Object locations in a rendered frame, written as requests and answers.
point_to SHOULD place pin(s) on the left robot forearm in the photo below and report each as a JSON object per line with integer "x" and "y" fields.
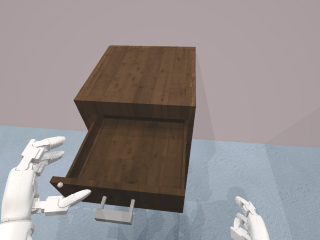
{"x": 17, "y": 230}

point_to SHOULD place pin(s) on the drawer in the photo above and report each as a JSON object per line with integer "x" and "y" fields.
{"x": 128, "y": 157}

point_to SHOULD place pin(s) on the cabinet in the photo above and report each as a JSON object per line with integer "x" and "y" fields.
{"x": 143, "y": 81}

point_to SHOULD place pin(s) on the robot right hand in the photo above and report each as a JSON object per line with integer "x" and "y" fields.
{"x": 253, "y": 226}

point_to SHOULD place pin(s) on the handle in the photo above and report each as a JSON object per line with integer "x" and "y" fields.
{"x": 114, "y": 216}

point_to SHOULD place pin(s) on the robot left hand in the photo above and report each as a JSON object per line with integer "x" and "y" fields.
{"x": 18, "y": 201}

